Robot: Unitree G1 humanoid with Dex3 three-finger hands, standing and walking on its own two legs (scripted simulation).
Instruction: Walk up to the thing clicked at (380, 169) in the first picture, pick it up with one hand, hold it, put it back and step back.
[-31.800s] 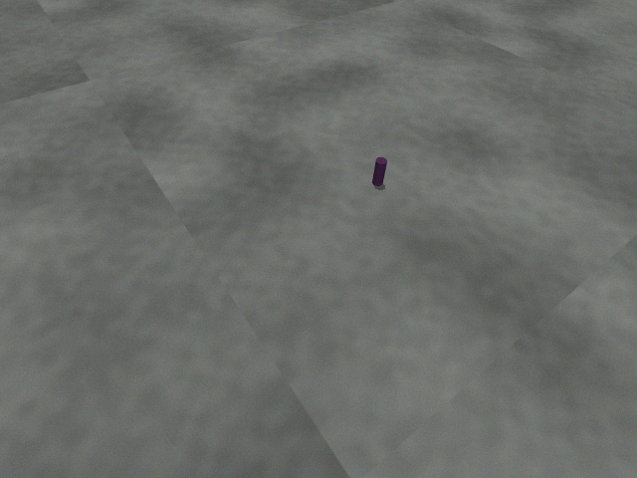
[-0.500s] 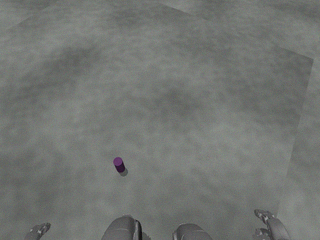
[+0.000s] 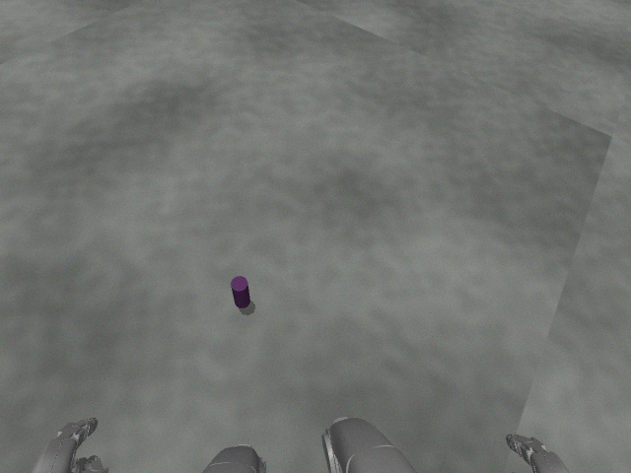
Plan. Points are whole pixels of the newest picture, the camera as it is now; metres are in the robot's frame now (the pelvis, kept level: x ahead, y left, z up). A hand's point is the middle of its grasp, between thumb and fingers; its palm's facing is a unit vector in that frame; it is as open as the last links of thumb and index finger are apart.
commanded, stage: step back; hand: left
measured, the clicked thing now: (241, 292) +0.64 +0.17 -0.69
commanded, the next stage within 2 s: none
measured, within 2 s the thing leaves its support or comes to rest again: neither
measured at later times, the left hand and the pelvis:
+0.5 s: hand out of the picture -0.05 +0.24 -0.14, palm faces -0.01 -0.90 -0.43, open 7.4 cm; pelvis -0.16 -0.03 -0.01, yaw +1 degrees
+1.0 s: hand out of the picture -0.27 +0.20 -0.14, palm faces -0.04 -0.90 -0.43, open 7.4 cm; pelvis -0.33 -0.07 +0.00, yaw -2 degrees
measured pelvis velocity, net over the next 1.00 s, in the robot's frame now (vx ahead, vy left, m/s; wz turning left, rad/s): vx -0.33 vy -0.07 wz -0.03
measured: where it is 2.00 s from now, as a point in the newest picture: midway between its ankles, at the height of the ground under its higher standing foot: outside the picture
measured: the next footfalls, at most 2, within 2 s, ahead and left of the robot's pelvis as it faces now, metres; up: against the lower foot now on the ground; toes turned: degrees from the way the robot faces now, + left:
right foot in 0.20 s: -0.07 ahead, -0.15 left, +0.00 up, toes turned +0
left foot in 0.52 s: -0.14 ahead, +0.08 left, +0.00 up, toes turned -1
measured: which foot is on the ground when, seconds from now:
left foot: down 0.00-0.22, up 0.24-0.50, down 0.52-0.88, up 0.90-1.00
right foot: up 0.00-0.18, down 0.20-0.54, up 0.56-0.84, down 0.86-1.00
